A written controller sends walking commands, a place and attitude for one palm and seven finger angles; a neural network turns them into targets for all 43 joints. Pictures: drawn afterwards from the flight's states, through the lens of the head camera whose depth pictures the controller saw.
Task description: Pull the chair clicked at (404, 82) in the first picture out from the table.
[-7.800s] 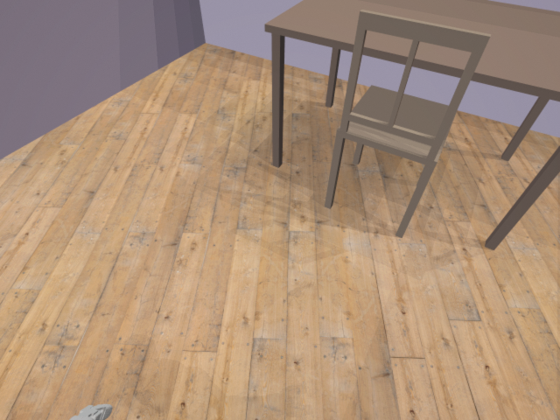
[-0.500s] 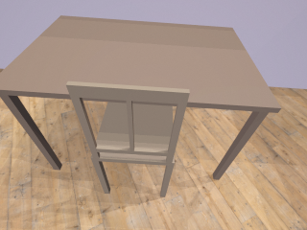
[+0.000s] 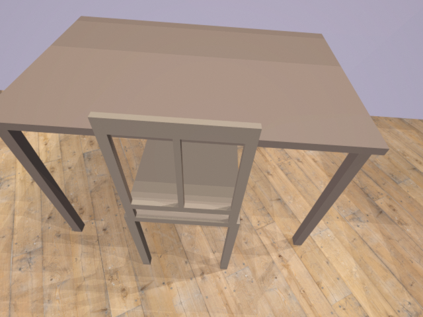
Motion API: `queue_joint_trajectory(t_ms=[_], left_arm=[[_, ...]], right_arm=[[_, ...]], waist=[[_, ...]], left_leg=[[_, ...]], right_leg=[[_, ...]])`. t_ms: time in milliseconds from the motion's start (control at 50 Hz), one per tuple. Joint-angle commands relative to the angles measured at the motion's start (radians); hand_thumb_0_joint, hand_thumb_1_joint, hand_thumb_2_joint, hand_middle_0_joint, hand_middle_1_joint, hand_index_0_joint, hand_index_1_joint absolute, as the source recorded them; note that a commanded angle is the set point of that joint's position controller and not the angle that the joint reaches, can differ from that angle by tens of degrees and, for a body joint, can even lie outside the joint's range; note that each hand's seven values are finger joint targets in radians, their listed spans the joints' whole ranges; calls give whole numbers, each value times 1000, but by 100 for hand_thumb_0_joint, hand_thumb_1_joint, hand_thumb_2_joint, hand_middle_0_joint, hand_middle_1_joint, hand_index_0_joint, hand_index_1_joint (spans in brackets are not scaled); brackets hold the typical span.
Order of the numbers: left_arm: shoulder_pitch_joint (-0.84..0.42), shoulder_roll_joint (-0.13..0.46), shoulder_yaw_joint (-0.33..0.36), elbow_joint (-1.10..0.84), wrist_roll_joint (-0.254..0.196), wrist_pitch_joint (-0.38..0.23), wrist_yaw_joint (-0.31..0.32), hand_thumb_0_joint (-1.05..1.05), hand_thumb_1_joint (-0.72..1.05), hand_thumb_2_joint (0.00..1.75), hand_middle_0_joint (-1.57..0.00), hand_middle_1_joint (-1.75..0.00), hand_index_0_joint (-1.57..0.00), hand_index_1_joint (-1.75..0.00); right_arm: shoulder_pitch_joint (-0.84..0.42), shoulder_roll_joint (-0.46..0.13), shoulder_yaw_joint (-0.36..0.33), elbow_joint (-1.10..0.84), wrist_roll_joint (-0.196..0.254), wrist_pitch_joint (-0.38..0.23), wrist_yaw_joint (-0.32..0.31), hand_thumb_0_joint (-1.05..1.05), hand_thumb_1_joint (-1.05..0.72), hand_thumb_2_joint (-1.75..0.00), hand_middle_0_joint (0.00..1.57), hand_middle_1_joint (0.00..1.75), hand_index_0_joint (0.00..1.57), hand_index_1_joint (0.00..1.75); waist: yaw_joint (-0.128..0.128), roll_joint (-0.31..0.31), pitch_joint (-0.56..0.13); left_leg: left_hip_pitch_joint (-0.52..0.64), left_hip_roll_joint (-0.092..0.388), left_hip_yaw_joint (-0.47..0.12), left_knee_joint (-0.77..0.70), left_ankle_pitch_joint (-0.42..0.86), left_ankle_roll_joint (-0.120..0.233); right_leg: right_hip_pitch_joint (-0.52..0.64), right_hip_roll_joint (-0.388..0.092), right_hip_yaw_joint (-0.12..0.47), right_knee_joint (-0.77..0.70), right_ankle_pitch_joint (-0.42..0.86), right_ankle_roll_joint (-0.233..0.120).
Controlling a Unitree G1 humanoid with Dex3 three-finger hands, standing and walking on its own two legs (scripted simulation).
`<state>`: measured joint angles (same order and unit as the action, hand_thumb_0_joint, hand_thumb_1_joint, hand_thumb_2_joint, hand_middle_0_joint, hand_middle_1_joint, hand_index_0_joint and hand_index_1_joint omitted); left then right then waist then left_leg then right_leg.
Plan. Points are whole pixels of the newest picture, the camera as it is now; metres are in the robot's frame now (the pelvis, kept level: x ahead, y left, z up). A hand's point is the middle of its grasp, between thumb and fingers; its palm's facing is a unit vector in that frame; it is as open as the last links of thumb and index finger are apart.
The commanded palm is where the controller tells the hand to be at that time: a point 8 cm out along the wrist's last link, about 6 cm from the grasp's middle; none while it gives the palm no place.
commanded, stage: look again from close up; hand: left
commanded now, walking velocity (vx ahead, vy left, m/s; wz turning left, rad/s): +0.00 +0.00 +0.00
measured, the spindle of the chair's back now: (179, 176) +0.47 +0.12 -0.08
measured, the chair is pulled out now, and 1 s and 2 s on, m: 0.00 0.00 0.00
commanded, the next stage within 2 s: shuffle to correct the standing spot in 0.10 s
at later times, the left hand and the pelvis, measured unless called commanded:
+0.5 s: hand out of the picture -0.01 +0.14 -0.18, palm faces +0.00 -0.99 -0.16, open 7.4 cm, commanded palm none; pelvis +0.02 -0.02 +0.00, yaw -1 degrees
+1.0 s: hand out of the picture +0.03 +0.10 -0.18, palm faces +0.05 -0.99 -0.16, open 7.3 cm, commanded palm none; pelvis +0.04 -0.05 -0.01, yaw -1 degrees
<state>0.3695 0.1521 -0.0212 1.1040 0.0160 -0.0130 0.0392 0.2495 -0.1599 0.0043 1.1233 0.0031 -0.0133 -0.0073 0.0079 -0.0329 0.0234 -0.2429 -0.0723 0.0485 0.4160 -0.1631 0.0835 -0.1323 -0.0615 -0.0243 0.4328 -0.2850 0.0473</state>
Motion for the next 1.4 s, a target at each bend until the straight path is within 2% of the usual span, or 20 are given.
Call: queue_joint_trajectory(t_ms=[0, 180, 340, 480, 540, 580, 620, 640, 700, 760, 920, 980, 1000, 1020, 1040, 1080, 1120, 1160, 1260, 1380], left_arm=[[96, 86, 16, -17, 1, -9, 10, 0, 90, 90, -20, -30, -20, -30], [82, 83, 16, -19, 0, -10, 10, 0, 90, 90, -20, -30, -20, -30], [93, 64, 24, -10, 8, 11, -2, 0, 90, 90, -20, -30, -20, -30], [103, 60, 41, -36, 10, 19, -18, 0, 90, 90, -20, -30, -20, -30], [128, 67, 49, -40, 8, 18, -19, 0, 90, 90, -20, -30, -20, -30], [144, 90, 57, -43, 8, 17, -16, 0, 90, 90, -20, -30, -20, -30], [156, 97, 59, -38, 6, 8, -6, 0, 90, 90, -20, -30, -20, -30], [147, 84, 49, -31, 4, -2, -1, 0, 90, 90, -20, -30, -20, -30], [112, 69, 29, -16, -7, -24, 11, 0, 90, 90, -20, -30, -20, -30], [113, 97, 32, -21, -10, -21, 20, 0, 90, 90, -20, -30, -20, -30], [91, 125, 54, -79, 0, -1, 30, 0, 90, 90, -20, -30, -20, -30], [62, 106, 45, -96, -1, 1, 26, 0, 90, 90, -20, -30, -20, -30], [81, 118, 48, -95, 14, -26, 51, 0, 90, 90, -20, -30, -20, -30], [38, 170, 59, -154, 15, -27, 40, 0, 90, 90, -20, -30, -20, -30], [6, 163, 54, -171, 15, -31, 34, 0, 90, 90, -20, -30, -20, -30], [-18, 159, 55, -212, 10, -33, 28, 0, 90, 90, -20, -30, -20, -30], [-6, 147, 49, -211, -2, -11, 25, 0, 90, 90, -20, -30, -20, -30], [15, 120, 39, -197, 3, 8, 20, 0, 90, 90, -20, -30, -20, -30], [-35, 152, 41, -209, 7, 20, 5, 0, 90, 90, -20, -30, -20, -30], [16, 154, 39, -180, 9, 15, -1, 0, 90, 90, -20, -30, -20, -30]], right_arm=[[34, -112, -13, -32, -1, -15, -12, 0, -90, -90, 20, 30, 20, 30], [42, -97, -9, -19, 0, -15, -14, 0, -90, -90, 20, 30, 20, 30], [58, -126, -35, -7, -12, -2, -23, 0, -90, -90, 20, 30, 20, 30], [81, -132, -53, -22, -16, -5, -40, 0, -90, -90, 20, 30, 20, 30], [70, -121, -52, -36, -18, -7, -43, 0, -90, -90, 20, 30, 20, 30], [57, -91, -44, -45, -17, -12, -45, 0, -90, -90, 20, 30, 20, 30], [20, -48, -27, -59, -18, -12, -42, 0, -90, -90, 20, 30, 20, 30], [0, -35, -19, -58, -17, -11, -41, 0, -90, -90, 20, 30, 20, 30], [40, -18, -3, -21, -6, -10, -40, 0, -90, -90, 20, 30, 20, 30], [45, -50, -5, -8, 5, -11, -44, 0, -90, -90, 20, 30, 20, 30], [-9, -93, -35, -103, -4, 18, -38, 0, -90, -90, 20, 30, 20, 30], [-16, -95, -34, -112, -3, 14, -34, 0, -90, -90, 20, 30, 20, 30], [-71, -135, -46, -196, -5, -2, -27, 0, -90, -90, 20, 30, 20, 30], [-6, -75, -41, -210, -11, 6, -14, 0, -90, -90, 20, 30, 20, 30], [8, -74, -40, -220, -10, 9, -11, 0, -90, -90, 20, 30, 20, 30], [44, -98, -38, -224, -18, -3, -8, 0, -90, -90, 20, 30, 20, 30], [31, -137, -42, -233, -17, -5, -16, 0, -90, -90, 20, 30, 20, 30], [-29, -147, -35, -252, -15, 0, -16, 0, -90, -90, 20, 30, 20, 30], [-5, -156, -39, -240, -24, 11, 0, 0, -90, -90, 20, 30, 20, 30], [-10, -167, -34, -213, -19, 3, 0, 0, -90, -90, 20, 30, 20, 30]], waist=[[0, 25, 45], [2, 2, 69], [-7, 80, 93], [-5, 68, 49], [0, 29, 15], [7, -83, 2], [17, -151, 39], [15, -99, 48], [-18, -38, 29], [-1, 32, 15], [10, -13, -38], [3, -12, -52], [-4, 69, 48], [-29, -15, 1], [-38, -53, -44], [-44, 21, -102], [-21, 139, -98], [14, 93, 20], [-7, 50, 107], [21, 38, 29]], left_leg=[[32, 150, -167, -111, -32, -37], [34, 149, -149, -96, 9, -36], [0, 227, -256, -201, -320, -9], [8, 264, -247, -104, -137, 27], [-40, 215, -146, 18, -26, 1], [-103, 157, -37, 136, 16, -24], [-181, 95, 36, 253, -138, -58], [-176, 103, 17, 264, -216, -64], [-8, 134, -10, 101, 40, -64], [90, 146, -26, 90, 322, -49], [74, 151, -32, 119, 322, -59], [134, 171, -59, 89, 356, -45], [72, 169, -14, 284, 325, -58], [-64, 127, -36, 257, -40, -51], [-69, 111, -22, 205, -142, -53], [38, 111, -19, 131, 81, -47], [68, 205, -161, 103, 303, 17], [-59, 222, -208, 27, 113, 35], [-129, 173, -215, -120, -384, -11], [-109, 188, -245, -185, -388, -1]], right_leg=[[-75, -49, 41, -75, 53, -61], [-70, -50, 43, -91, 68, -61], [-123, 6, -13, -2, -69, -61], [-128, 18, -8, 9, -21, -75], [-52, -3, 35, -20, 65, -96], [28, -45, 91, -48, 192, -126], [61, -140, 178, -75, 453, -177], [63, -162, 180, -60, 622, -194], [33, -111, 100, 4, 855, -114], [25, -79, 75, 4, 813, -41], [33, -119, 105, 48, 755, -83], [-19, -88, 87, 34, 566, -81], [-142, -104, 150, -6, 826, -32], [-31, -143, 167, 27, 742, -95], [-5, -143, 160, 53, 675, -141], [-3, -91, 104, 151, 647, -142], [-74, -6, 33, 172, 229, -97], [-90, 28, 21, 87, -63, -85], [-171, 14, 55, 29, -220, -95], [-100, 22, 51, 33, -144, -92]])
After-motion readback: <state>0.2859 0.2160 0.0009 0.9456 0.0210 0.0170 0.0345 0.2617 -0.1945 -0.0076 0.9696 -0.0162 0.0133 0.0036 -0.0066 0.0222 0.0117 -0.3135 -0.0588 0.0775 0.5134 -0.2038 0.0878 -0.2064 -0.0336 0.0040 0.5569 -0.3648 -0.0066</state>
